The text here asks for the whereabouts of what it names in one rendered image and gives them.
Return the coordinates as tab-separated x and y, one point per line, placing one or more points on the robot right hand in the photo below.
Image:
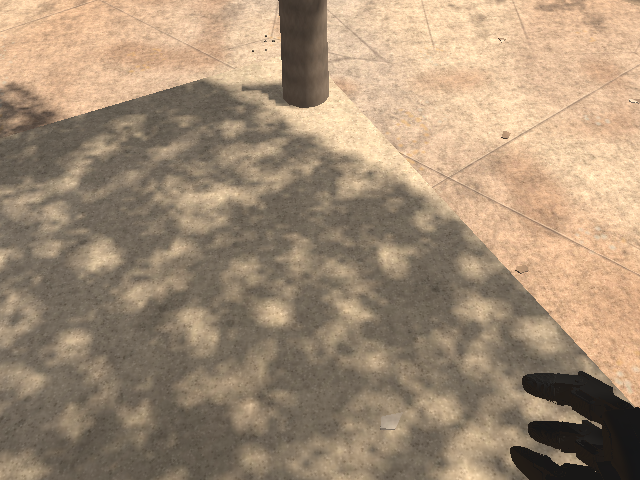
613	451

